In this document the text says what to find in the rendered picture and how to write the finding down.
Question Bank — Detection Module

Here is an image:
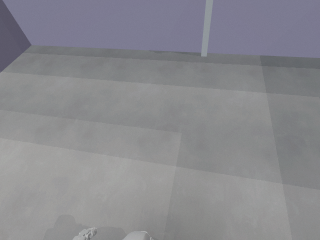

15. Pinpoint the robot left hand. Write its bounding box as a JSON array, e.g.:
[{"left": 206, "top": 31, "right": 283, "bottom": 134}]
[{"left": 72, "top": 227, "right": 98, "bottom": 240}]

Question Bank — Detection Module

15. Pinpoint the panel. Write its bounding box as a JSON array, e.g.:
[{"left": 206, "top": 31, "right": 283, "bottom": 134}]
[{"left": 201, "top": 0, "right": 213, "bottom": 57}]

